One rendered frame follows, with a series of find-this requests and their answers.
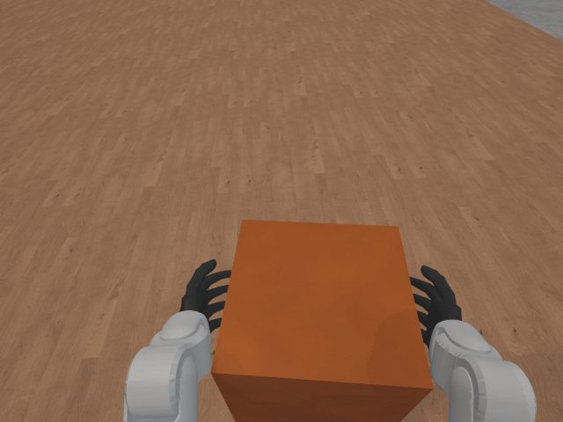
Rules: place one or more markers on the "carton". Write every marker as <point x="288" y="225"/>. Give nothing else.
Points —
<point x="320" y="325"/>

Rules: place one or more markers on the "left robot hand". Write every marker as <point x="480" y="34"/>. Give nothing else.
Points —
<point x="198" y="296"/>

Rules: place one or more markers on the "right robot hand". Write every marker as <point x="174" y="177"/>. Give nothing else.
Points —
<point x="442" y="305"/>

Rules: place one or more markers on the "left robot forearm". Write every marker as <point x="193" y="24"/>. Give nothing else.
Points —
<point x="162" y="379"/>

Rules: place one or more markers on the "right robot forearm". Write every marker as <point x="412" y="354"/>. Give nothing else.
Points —
<point x="481" y="386"/>

